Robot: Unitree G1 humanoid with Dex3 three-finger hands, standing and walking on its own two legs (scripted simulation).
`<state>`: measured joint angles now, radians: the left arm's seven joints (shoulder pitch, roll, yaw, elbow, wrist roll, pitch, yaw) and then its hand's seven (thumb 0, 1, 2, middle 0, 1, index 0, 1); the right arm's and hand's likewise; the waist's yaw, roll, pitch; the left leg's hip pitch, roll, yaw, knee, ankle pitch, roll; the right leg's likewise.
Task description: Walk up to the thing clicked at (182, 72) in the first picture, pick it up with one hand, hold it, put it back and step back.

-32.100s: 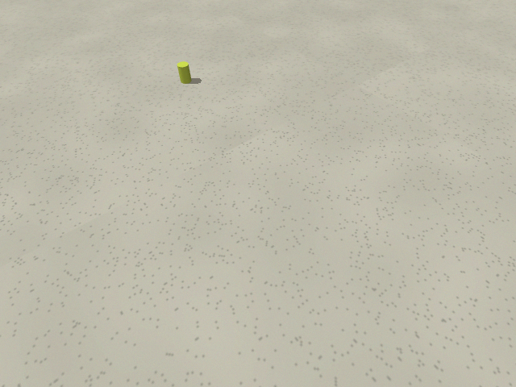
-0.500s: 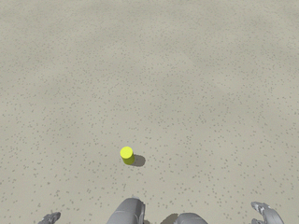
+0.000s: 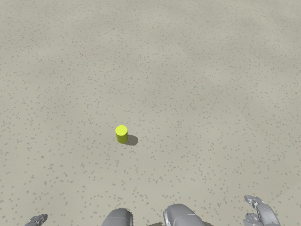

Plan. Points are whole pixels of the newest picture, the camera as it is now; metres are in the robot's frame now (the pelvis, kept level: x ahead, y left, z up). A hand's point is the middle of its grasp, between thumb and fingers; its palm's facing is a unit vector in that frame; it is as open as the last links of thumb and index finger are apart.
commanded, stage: step back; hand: left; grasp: from the side
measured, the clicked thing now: (122, 134) +0.68 +0.17 -0.70
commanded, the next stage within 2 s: stand in 1.96 s
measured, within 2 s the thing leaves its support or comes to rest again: neither
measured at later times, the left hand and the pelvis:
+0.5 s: hand out of the picture -0.06 +0.24 -0.15, palm faces +0.05 -0.91 -0.42, open 7.4 cm; pelvis -0.17 -0.04 -0.01, yaw +3 degrees
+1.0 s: hand out of the picture -0.28 +0.20 -0.13, palm faces +0.04 -0.89 -0.45, open 7.4 cm; pelvis -0.33 -0.08 +0.00, yaw +2 degrees
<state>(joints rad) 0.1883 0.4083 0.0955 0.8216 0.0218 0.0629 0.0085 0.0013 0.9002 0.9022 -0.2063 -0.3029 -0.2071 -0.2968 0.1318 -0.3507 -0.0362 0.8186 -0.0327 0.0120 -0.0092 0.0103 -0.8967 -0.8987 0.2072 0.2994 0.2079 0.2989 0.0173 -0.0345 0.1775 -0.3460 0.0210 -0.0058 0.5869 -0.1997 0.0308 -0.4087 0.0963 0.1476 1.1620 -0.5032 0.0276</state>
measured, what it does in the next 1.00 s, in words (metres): walks backwards: right foot, then left foot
